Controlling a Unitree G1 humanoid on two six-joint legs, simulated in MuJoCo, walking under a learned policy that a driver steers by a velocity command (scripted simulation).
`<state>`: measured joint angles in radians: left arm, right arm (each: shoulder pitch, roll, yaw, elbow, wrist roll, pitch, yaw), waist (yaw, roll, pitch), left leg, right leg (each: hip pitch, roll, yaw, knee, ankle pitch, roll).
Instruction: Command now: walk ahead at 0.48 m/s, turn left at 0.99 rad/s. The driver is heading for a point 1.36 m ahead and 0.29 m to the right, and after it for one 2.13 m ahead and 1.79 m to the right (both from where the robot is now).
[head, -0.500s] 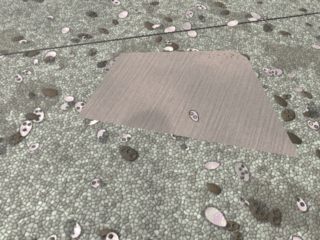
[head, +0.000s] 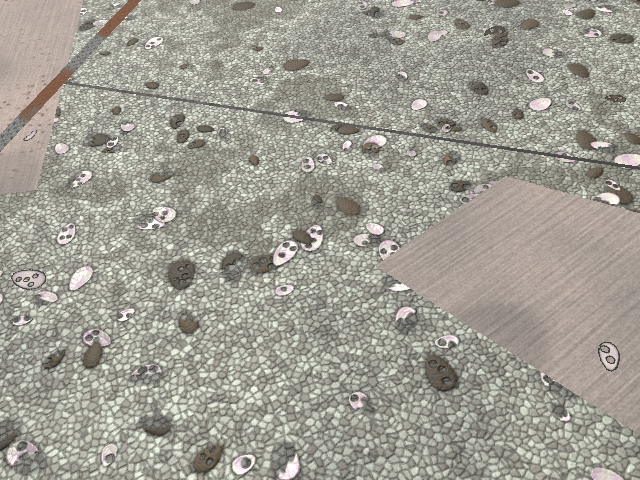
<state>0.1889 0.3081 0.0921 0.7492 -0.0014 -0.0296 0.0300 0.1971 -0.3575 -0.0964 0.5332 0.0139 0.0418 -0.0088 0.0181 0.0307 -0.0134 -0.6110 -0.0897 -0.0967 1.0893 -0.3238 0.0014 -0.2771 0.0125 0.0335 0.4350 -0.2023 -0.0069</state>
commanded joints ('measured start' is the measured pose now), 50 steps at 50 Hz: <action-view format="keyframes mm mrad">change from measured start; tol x32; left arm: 1 -10 135 21 -87 -7 -34 17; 33 -260 6 -65 -177 22 29 -143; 38 338 205 30 11 15 23 -68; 50 160 176 14 -10 -3 -29 -36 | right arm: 1 2 -82 -20 -69 -5 -26 12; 12 -101 -35 41 -52 -37 -49 87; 17 388 -268 -15 69 -75 -104 1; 50 -130 32 102 3 -69 -101 24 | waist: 1 5 -134 -10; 13 6 -230 99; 17 -210 331 -93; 31 -49 32 195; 37 255 102 -151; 39 63 -302 -139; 50 -30 8 115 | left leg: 1 -292 124 54 277 60 -27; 15 714 95 114 -642 44 7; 18 809 538 -575 -895 -509 79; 31 629 303 314 -1006 516 20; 36 702 365 361 -476 1556 12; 37 578 363 332 -183 1430 37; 39 -138 52 254 550 -160 -33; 50 125 136 146 -241 266 -70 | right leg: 1 211 -270 260 -248 -412 -86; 13 -85 -225 185 -277 -340 -159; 18 -718 -9 118 792 -202 -118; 24 -636 -99 29 821 54 -39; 36 -23 94 -245 375 -23 -228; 40 691 -238 747 -88 -295 -470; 50 -109 55 221 -128 745 -236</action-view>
